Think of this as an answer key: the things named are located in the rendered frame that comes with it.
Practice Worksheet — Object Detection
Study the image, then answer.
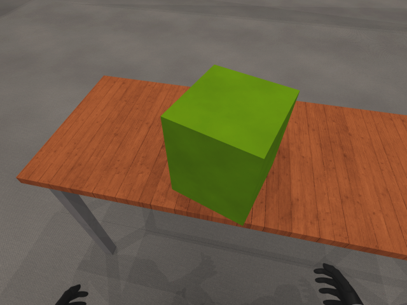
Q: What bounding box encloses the robot right hand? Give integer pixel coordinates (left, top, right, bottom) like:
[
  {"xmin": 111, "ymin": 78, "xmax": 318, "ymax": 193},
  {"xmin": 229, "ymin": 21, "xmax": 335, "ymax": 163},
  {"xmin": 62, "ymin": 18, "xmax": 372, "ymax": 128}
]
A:
[{"xmin": 314, "ymin": 263, "xmax": 364, "ymax": 305}]

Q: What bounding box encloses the carton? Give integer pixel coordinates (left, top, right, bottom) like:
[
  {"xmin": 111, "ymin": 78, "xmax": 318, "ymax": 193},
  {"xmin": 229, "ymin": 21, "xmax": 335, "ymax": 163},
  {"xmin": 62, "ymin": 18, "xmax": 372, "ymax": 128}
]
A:
[{"xmin": 160, "ymin": 65, "xmax": 300, "ymax": 226}]

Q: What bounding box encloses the robot left hand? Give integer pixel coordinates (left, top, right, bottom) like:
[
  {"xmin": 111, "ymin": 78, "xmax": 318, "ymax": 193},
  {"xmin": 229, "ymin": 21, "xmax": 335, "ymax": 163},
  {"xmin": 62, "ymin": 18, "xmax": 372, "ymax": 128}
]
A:
[{"xmin": 55, "ymin": 284, "xmax": 88, "ymax": 305}]

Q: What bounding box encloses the table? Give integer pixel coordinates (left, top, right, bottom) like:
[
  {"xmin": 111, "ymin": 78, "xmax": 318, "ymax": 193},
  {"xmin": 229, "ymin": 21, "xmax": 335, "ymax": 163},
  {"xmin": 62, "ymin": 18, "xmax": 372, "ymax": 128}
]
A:
[{"xmin": 16, "ymin": 76, "xmax": 407, "ymax": 305}]

